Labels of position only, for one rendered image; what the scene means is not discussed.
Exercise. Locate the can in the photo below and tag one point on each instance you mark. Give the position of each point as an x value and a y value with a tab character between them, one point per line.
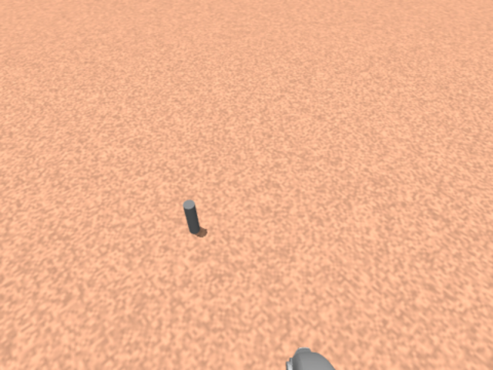
191	216

